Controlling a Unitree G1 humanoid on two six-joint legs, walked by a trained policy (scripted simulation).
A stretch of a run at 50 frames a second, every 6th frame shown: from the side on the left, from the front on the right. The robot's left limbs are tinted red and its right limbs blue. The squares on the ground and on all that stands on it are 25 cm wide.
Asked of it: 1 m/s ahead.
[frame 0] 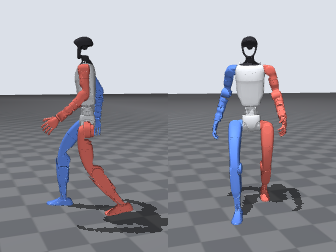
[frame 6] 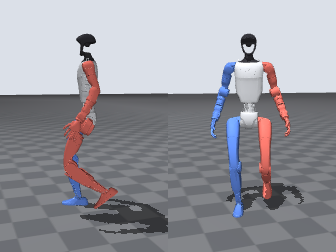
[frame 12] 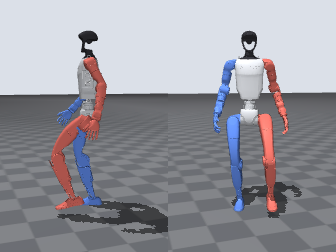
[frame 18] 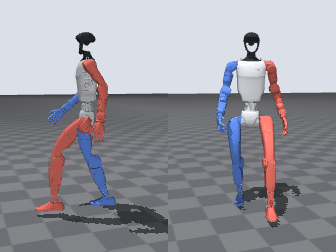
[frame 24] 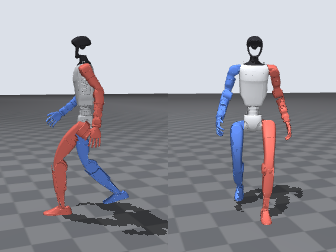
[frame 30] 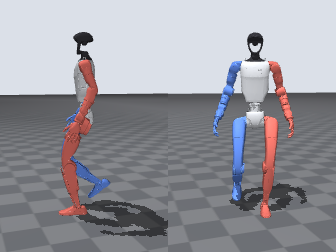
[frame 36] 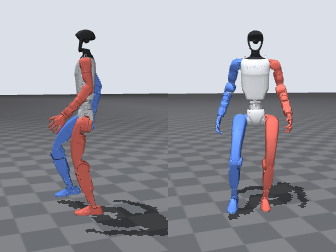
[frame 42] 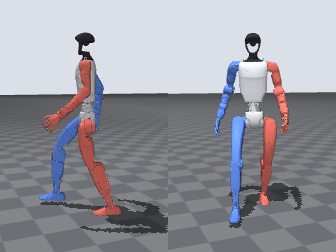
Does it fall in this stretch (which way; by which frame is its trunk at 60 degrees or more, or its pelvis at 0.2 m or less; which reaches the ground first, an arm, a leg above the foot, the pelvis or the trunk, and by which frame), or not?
no
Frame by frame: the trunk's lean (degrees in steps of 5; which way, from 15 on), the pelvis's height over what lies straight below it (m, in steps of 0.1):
0: 5, 0.7
6: 0, 0.8
12: 0, 0.8
18: 0, 0.8
24: 5, 0.7
30: 0, 0.8
36: 0, 0.8
42: 0, 0.8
